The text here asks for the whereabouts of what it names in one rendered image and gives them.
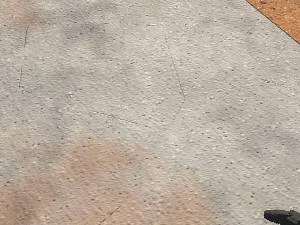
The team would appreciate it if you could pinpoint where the right robot hand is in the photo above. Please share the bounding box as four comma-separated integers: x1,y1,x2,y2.
263,209,300,225

